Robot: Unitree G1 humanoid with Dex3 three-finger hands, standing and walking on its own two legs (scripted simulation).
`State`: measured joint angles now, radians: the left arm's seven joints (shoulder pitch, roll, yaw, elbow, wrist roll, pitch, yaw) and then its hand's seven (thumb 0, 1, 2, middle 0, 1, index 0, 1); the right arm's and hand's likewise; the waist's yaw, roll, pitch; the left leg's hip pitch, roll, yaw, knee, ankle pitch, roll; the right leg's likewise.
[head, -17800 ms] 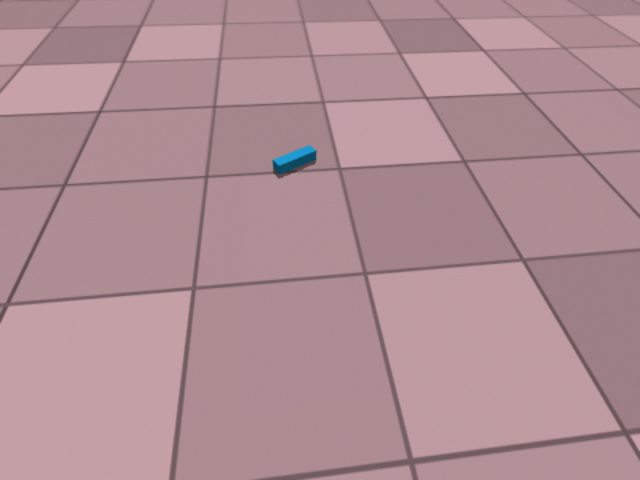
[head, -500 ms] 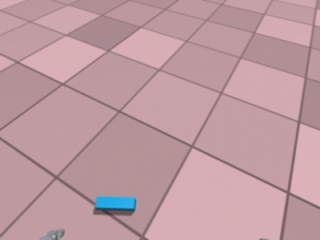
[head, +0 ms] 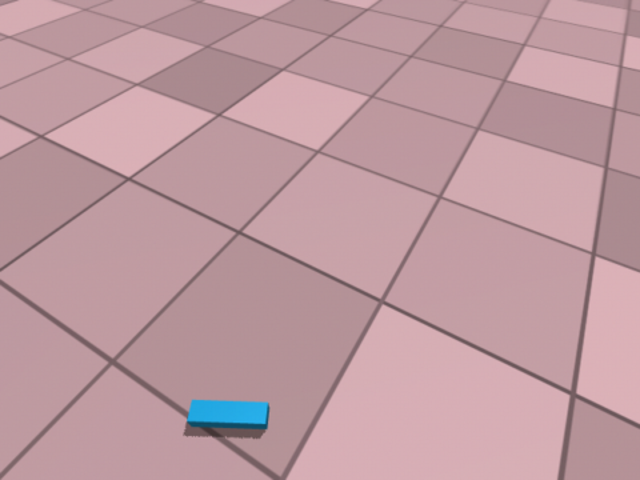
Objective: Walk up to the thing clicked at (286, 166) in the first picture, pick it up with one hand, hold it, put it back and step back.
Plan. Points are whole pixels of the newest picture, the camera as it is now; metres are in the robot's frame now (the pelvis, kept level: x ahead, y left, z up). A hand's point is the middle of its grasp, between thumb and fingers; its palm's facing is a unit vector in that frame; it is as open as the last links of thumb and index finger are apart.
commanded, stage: walk up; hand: left
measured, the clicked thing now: (229, 414) +0.42 +0.26 -0.75
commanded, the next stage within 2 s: none
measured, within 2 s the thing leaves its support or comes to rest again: neither
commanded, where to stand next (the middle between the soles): +0.04 +0.01 m, yaw +2 degrees
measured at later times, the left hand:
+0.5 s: hand out of the picture +0.09 +0.25 -0.16, palm faces +0.00 -0.95 -0.31, open 7.4 cm
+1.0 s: hand out of the picture +0.02 +0.21 -0.16, palm faces -0.04 -0.89 -0.46, open 7.4 cm
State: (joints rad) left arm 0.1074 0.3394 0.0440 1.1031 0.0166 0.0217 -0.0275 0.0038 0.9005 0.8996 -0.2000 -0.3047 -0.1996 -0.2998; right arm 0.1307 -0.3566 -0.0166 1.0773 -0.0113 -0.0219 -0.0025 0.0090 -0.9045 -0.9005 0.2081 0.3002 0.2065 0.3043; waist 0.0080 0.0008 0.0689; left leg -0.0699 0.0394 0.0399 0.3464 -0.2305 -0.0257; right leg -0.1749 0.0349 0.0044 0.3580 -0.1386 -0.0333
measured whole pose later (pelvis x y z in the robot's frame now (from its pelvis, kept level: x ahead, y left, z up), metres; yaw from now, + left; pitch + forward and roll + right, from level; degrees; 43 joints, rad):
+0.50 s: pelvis +0.00 +0.00 +0.00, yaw +0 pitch -2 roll +0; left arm 0.10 0.34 0.04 1.09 0.01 0.02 -0.03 0.00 0.90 0.90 -0.20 -0.30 -0.20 -0.30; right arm 0.15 -0.36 -0.01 1.09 -0.01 -0.03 0.00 0.01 -0.90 -0.90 0.21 0.30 0.21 0.30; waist 0.00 -0.01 0.06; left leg -0.08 0.04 0.05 0.35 -0.23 -0.02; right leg -0.19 0.03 0.01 0.36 -0.14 -0.03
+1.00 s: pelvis -0.04 -0.07 -0.03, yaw -2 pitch -2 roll -1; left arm 0.24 0.35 0.06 0.93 0.03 -0.02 0.03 0.00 0.90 0.90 -0.20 -0.30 -0.20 -0.30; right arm 0.11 -0.47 -0.08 0.84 -0.07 0.10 0.02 0.01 -0.91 -0.90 0.21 0.30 0.21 0.30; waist 0.00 0.09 0.15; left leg -0.47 0.03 -0.11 1.10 -0.55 0.00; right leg -0.29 0.02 0.05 0.70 -0.39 0.01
